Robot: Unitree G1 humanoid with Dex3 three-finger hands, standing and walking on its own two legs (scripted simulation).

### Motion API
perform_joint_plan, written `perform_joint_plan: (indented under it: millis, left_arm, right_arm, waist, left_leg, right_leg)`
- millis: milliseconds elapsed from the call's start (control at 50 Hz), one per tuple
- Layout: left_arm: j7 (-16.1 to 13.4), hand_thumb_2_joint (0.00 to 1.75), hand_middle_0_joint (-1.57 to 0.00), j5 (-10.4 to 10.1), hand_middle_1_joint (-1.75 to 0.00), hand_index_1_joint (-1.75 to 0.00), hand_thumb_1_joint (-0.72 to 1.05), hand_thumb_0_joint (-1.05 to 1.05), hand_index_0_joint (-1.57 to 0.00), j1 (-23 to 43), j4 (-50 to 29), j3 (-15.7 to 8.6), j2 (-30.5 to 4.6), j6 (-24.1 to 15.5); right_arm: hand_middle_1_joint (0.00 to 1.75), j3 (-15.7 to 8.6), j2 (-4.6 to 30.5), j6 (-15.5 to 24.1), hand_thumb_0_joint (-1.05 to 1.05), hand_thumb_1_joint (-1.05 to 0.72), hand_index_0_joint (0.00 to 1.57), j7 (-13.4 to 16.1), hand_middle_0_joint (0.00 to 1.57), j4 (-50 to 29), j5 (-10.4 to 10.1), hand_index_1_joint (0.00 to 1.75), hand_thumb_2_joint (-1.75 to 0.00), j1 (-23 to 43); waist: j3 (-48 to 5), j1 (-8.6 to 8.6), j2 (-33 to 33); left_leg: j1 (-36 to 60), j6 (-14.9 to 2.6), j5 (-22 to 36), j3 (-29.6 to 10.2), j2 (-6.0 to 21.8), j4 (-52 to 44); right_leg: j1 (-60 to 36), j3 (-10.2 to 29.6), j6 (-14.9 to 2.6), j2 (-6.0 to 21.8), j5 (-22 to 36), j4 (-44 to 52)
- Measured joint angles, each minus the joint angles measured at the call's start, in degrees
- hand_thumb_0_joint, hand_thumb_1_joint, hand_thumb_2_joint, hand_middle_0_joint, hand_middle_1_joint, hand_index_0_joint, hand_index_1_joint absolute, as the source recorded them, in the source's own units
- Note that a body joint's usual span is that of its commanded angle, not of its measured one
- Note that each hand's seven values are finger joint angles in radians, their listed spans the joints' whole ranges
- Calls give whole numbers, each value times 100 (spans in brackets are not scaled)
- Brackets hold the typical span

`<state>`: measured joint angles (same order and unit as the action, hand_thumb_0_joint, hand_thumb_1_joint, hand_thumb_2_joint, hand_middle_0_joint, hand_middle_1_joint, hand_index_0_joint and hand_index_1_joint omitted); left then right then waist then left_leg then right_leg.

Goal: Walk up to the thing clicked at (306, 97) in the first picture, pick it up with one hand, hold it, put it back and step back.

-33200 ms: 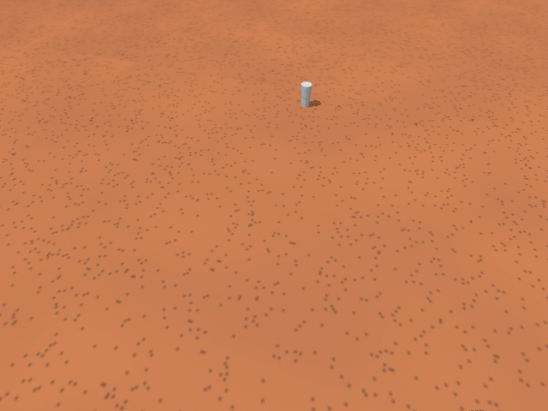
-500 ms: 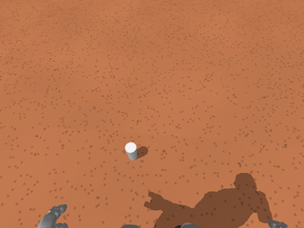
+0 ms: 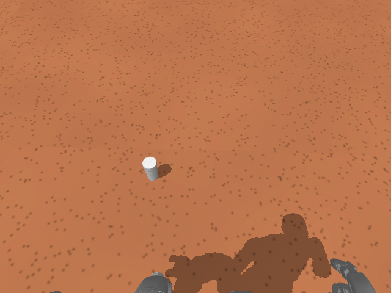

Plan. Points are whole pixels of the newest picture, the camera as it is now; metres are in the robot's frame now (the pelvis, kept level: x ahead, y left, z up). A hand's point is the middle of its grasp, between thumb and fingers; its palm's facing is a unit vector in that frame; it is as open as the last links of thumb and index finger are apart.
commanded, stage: step back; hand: left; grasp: from the side
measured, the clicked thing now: (151, 169) +0.73 +0.25 -0.68
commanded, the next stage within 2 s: stand in 1.96 s
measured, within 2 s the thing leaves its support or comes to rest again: neither
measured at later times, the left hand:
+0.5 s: hand out of the picture -0.04 +0.22 -0.14, palm faces +0.11 -0.94 -0.33, open 7.4 cm
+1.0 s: hand out of the picture -0.29 +0.16 -0.12, palm faces +0.10 -0.90 -0.42, open 7.4 cm
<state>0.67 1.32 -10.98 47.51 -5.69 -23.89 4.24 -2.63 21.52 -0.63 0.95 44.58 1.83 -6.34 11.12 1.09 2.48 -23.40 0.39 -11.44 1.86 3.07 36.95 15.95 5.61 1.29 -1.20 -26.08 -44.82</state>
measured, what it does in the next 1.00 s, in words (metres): walks backwards: right foot, then left foot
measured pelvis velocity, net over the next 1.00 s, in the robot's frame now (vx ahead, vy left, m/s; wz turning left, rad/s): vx -0.30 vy -0.12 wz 0.09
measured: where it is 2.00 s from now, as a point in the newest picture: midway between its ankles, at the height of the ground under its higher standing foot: outside the picture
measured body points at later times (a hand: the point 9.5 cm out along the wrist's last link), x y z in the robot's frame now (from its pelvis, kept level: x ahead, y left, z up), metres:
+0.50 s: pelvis -0.16 -0.04 +0.00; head -0.11 -0.01 +0.45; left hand -0.04 +0.27 -0.12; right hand -0.06 -0.35 -0.10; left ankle -0.16 +0.07 -0.72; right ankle -0.08 -0.15 -0.68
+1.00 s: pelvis -0.30 -0.12 +0.01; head -0.28 -0.14 +0.46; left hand -0.29 +0.21 -0.10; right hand -0.18 -0.43 -0.12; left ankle -0.31 +0.04 -0.66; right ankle -0.29 -0.24 -0.72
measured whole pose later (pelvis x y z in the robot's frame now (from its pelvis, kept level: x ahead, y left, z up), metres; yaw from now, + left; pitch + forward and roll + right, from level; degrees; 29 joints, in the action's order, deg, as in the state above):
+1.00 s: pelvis -0.30 -0.12 +0.01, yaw +5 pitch -2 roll +1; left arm 0.4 2.6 -14.9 52.2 -3.6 -20.1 1.2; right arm -3.2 24.2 -2.8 0.6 51.3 0.9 -11.8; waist 4.1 2.2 -2.3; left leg -26.7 0.7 -23.8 -8.0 -4.4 59.8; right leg 16.2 2.0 -0.2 1.2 -19.6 -37.2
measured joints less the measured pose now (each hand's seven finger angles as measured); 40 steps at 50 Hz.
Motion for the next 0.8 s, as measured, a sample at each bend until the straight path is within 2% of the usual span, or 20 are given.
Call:
perform_joint_plan:
  millis: [20, 40, 60, 80, 120, 140, 180, 240, 340, 380, 400, 440, 480, 500, 540, 600, 680, 760, 780, 800]
  left_arm:
    - [22, 90, -20, 8, -30, -30, 91, 1, -20, -9, 16, 1, 32, -38]
    - [31, 90, -20, 28, -30, -30, 91, 1, -20, 29, 68, 3, 143, -70]
    - [55, 90, -20, 64, -30, -30, 91, 1, -20, 29, 83, 29, 252, -88]
    - [91, 90, -20, 85, -30, -30, 91, 1, -20, -12, 57, 67, 314, -87]
    - [126, 90, -20, 119, -30, -30, 90, 1, -20, -101, -17, 121, 343, -61]
    - [117, 90, -20, 123, -30, -30, 90, 1, -20, -131, -41, 132, 360, -50]
    - [79, 90, -20, 114, -30, -30, 90, 1, -21, -128, -71, 142, 413, -30]
    - [30, 90, -20, 127, -30, -30, 90, 1, -21, 18, -199, 106, 426, -27]
    - [-86, 90, -20, 125, -30, -30, 90, 1, -21, 414, -539, 90, 354, -110]
    - [-107, 90, -20, 90, -30, -30, 90, 1, -21, 563, -650, 110, 294, -107]
    - [-103, 90, -20, 64, -30, -30, 90, 1, -21, 622, -686, 126, 256, -87]
    - [-93, 90, -20, 27, -30, -30, 90, 1, -20, 698, -646, 118, 148, -9]
    - [-90, 90, -20, 6, -30, -30, 90, 1, -20, 629, -505, 130, 206, 86]
    - [-81, 90, -20, 6, -30, -30, 90, 1, -20, 591, -430, 147, 245, 127]
    - [-46, 90, -20, -29, -30, -30, 90, 1, -20, 485, -329, 149, 269, 158]
    - [-23, 90, -20, -48, -30, -30, 90, 1, -20, 306, -280, 95, 203, 130]
    - [-60, 90, -20, -25, -30, -30, 90, 1, -20, 143, -196, 46, 54, 55]
    - [-70, 90, -20, -32, -30, -30, 90, 1, -20, 4, 55, 109, -3, -86]
    - [-64, 90, -20, -26, -30, -30, 90, 1, -20, -20, 148, 122, 21, -133]
    - [-65, 90, -20, -5, -30, -30, 91, 1, -20, 13, 282, 135, 139, -168]
  right_arm:
    - [30, -9, 57, -32, 1, -90, 21, -5, 21, 2, -10, 30, -90, 20]
    - [30, -41, 151, -73, 1, -90, 21, 1, 21, 43, -31, 30, -90, 64]
    - [30, -78, 224, -121, 1, -90, 21, 19, 21, 97, -58, 30, -90, 61]
    - [30, -109, 243, -166, 1, -90, 21, 59, 21, 162, -87, 30, -90, 8]
    - [30, -120, 192, -227, 1, -90, 21, 123, 21, 317, -114, 30, -90, -140]
    - [30, -101, 184, -234, 1, -90, 21, 119, 21, 381, -135, 30, -90, -219]
    - [30, -68, 210, -211, 1, -90, 21, 111, 21, 451, -168, 30, -90, -395]
    - [30, -38, 229, -146, 1, -90, 21, 125, 21, 511, -167, 30, -90, -639]
    - [30, 9, 136, -109, 1, -90, 21, 133, 21, 596, -103, 30, -90, -853]
    - [30, 26, 72, -74, 1, -90, 21, 108, 21, 587, -71, 30, -90, -872]
    - [30, 25, 42, -48, 1, -90, 21, 94, 21, 585, -57, 30, -90, -864]
    - [30, 25, -132, -43, 1, -90, 21, 63, 21, 626, -6, 30, -90, -741]
    - [30, 64, -135, -52, 1, -90, 21, -1, 21, 558, 49, 30, -90, -741]
    - [30, 67, -113, -46, 1, -90, 21, -1, 21, 537, 67, 30, -90, -731]
    - [30, 70, -97, -40, 1, -90, 21, 37, 21, 501, 100, 30, -90, -681]
    - [30, 64, -83, -9, 1, -90, 21, 68, 21, 386, 78, 30, -90, -547]
    - [30, 39, -18, 16, 1, -90, 21, 63, 21, 165, 34, 30, -90, -231]
    - [30, 23, 108, -34, 1, -90, 21, 1, 21, -4, 40, 30, -90, 109]
    - [30, 19, 160, -67, 1, -90, 21, -18, 21, -16, 31, 30, -90, 175]
    - [30, -12, 252, -109, 1, -90, 21, -26, 21, 21, 19, 30, -90, 245]
  waist:
    - [-23, 13, -73]
    - [29, -28, -317]
    - [36, -96, -533]
    - [-34, -122, -600]
    - [-209, 12, -423]
    - [-273, 67, -341]
    - [-395, 50, -321]
    - [-453, 2, -348]
    - [-253, -135, -282]
    - [-153, -180, -178]
    - [-104, -200, -104]
    - [72, -116, 309]
    - [-18, -172, 255]
    - [-62, -233, 142]
    - [-168, -250, 16]
    - [-320, -128, 11]
    - [-246, 9, 65]
    - [-153, 95, -5]
    - [-146, 105, -86]
    - [-66, 58, -362]
  left_leg:
    - [-108, 53, 6, 3, 52, 116]
    - [-180, 84, 18, -127, 178, 234]
    - [-259, 39, -144, -354, 188, 355]
    - [-375, 23, -674, -572, 20, 606]
    - [-574, 28, -1529, -661, -446, 1529]
    - [-611, 21, -1631, -687, -640, 1971]
    - [-633, 24, -1520, -823, -901, 2619]
    - [-425, 66, -1416, -889, -988, 2940]
    - [343, 99, -1790, -593, -701, 1666]
    - [700, 40, -1520, -430, -568, 732]
    - [884, -26, -1133, -361, -544, 223]
    - [974, -165, -926, -159, -743, 77]
    - [828, -228, -899, -204, -637, 186]
    - [766, -242, -850, -295, -536, 192]
    - [685, -229, -657, -381, -369, 34]
    - [475, -163, -356, -352, -213, -195]
    - [147, -87, -75, -275, -83, -218]
    - [-213, 16, 46, -140, 84, 68]
    - [-320, 52, 43, -142, 149, 207]
    - [-381, 32, 42, -297, 286, 345]
  right_leg:
    - [-148, -89, -62, 17, 200, 422]
    - [-199, -212, -111, -116, 291, 523]
    - [-212, -347, -147, -215, 360, 543]
    - [-159, -411, -178, -202, 397, 511]
    - [-13, -288, -249, -14, 471, 457]
    - [10, -223, -265, 67, 558, 531]
    - [44, -253, -254, 147, 782, 778]
    - [204, -395, -283, 146, 1036, 975]
    - [527, -786, -333, 185, 1269, 915]
    - [713, -920, -319, 249, 1285, 715]
    - [821, -958, -303, 295, 1266, 557]
    - [940, -705, -285, 442, 1153, 285]
    - [1137, -435, -226, 125, 130, -489]
    - [1221, -329, -200, -72, -183, -1069]
    - [1311, -43, -174, -379, -358, -2093]
    - [1213, 314, -124, -521, -245, -2777]
    - [641, 393, 60, -289, -260, -1970]
    - [-90, -34, 65, 80, -117, -3]
    - [-274, -140, 38, 87, 52, 484]
    - [-354, -277, -2, -74, 140, 592]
